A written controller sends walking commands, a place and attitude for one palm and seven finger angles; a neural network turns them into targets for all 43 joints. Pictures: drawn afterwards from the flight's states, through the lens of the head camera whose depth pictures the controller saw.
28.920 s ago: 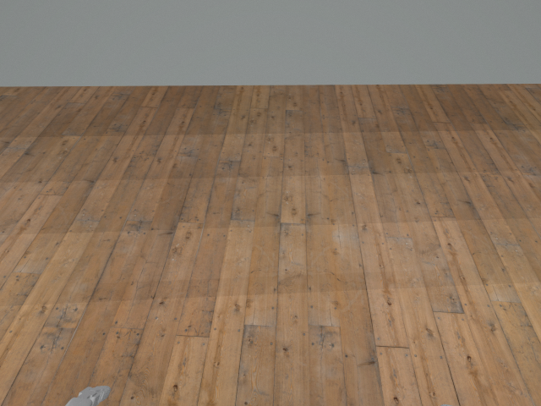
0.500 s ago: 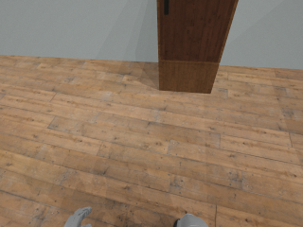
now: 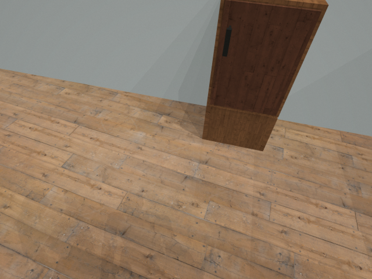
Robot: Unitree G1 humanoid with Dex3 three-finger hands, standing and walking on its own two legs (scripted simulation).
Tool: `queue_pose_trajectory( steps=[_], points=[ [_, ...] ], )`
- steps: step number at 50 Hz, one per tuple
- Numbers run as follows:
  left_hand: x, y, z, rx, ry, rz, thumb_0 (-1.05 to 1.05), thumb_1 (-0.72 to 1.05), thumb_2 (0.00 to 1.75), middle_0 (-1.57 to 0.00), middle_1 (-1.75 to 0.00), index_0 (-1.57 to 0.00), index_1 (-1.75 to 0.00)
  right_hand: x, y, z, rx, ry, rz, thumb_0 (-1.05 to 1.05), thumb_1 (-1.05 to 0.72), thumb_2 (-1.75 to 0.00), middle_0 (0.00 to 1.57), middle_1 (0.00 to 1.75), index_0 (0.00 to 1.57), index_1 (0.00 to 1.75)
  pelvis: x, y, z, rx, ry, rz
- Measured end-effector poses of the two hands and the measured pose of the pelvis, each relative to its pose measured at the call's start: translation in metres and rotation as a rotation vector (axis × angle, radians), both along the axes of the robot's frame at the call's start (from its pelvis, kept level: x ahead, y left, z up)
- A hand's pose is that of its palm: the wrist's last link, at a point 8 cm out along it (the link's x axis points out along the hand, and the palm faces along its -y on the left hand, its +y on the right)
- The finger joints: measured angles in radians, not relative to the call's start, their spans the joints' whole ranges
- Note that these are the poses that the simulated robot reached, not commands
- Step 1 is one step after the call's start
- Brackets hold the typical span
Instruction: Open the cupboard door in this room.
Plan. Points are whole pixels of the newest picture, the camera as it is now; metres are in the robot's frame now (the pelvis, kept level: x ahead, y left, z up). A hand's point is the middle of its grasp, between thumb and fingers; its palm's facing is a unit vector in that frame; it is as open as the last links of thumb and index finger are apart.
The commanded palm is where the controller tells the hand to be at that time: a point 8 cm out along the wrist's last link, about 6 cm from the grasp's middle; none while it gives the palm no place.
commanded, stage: stand and wait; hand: left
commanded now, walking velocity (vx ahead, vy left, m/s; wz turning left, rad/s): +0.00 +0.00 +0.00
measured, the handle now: (227, 40) +1.18 -0.10 +0.01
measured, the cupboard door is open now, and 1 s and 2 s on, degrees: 0 0 0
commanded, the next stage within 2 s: look at it before walking up in 0.76 s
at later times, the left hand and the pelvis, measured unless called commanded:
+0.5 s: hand out of the picture +0.02 +0.16 -0.18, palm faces +0.02 -0.99 -0.17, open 7.3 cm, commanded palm none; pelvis +0.04 +0.00 +0.00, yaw -1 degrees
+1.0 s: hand out of the picture +0.04 +0.16 -0.18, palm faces +0.03 -0.98 -0.18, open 7.3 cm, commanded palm none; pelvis +0.05 +0.00 +0.00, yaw -1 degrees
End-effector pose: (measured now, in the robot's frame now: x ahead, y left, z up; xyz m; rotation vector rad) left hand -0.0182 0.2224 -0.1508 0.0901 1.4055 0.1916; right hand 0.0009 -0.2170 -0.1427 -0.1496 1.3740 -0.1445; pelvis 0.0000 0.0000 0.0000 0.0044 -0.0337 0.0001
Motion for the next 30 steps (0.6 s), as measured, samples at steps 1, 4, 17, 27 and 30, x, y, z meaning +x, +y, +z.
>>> queue_pose_trajectory(
  steps=[1,4,17,27,30],
  points=[
    [-0.007,-0.001,0.001,-0.001,0.024,0.002,0.00,0.93,0.90,-0.20,-0.30,-0.20,-0.30,0.001,0.001,-0.001,0.004,0.006,0.000,0.02,-0.92,-0.90,0.20,0.30,0.20,0.30,0.002,0.001,0.000,0.000,0.002,-0.001],
    [-0.024,-0.006,0.005,-0.006,0.091,0.006,0.00,0.92,0.90,-0.20,-0.30,-0.20,-0.30,0.003,0.004,-0.003,0.014,0.021,-0.007,0.02,-0.93,-0.90,0.20,0.30,0.20,0.30,0.006,0.003,0.001,0.000,0.008,-0.007],
    [-0.002,-0.023,0.004,-0.035,0.112,-0.021,0.00,0.91,0.90,-0.20,-0.30,-0.20,-0.30,0.003,0.017,-0.005,0.044,0.067,-0.044,0.01,-0.91,-0.90,0.20,0.30,0.20,0.30,0.027,0.002,0.001,-0.002,0.022,-0.020],
    [0.043,-0.014,0.002,-0.001,0.035,-0.058,0.02,0.93,0.90,-0.20,-0.30,-0.20,-0.30,0.009,0.020,-0.007,0.053,0.066,-0.069,0.01,-0.91,-0.90,0.20,0.30,0.19,0.30,0.041,-0.001,0.000,-0.005,0.022,-0.025],
    [0.050,-0.010,0.003,0.010,0.024,-0.058,0.02,0.93,0.90,-0.20,-0.30,-0.20,-0.30,0.010,0.020,-0.007,0.053,0.071,-0.068,0.01,-0.91,-0.90,0.20,0.30,0.19,0.30,0.044,-0.001,0.000,-0.005,0.023,-0.023]
  ],
)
